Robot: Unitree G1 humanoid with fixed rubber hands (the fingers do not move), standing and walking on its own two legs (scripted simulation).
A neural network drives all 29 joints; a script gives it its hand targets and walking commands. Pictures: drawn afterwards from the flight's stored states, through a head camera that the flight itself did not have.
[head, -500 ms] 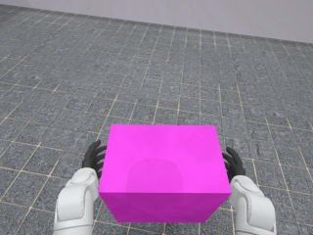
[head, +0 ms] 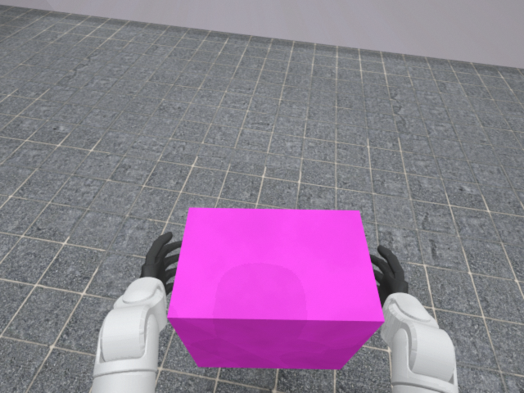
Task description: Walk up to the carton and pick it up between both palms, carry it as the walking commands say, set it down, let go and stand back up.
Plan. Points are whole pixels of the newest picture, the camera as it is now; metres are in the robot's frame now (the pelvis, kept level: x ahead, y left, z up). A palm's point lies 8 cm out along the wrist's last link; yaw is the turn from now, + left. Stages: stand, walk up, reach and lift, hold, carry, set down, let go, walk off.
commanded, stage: carry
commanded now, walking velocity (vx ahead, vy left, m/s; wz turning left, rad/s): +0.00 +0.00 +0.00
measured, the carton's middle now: (271, 295) +0.28 -0.01 -0.03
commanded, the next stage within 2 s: none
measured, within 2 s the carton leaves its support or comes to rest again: neither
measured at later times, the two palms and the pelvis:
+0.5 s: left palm (163, 284) +0.26 +0.16 +0.03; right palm (398, 295) +0.26 -0.19 +0.03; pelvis +0.00 -0.02 +0.00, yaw +1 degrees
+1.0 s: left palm (170, 283) +0.26 +0.15 +0.03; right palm (406, 294) +0.26 -0.20 +0.04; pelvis +0.00 -0.02 +0.00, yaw +0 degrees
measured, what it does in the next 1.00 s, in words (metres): stands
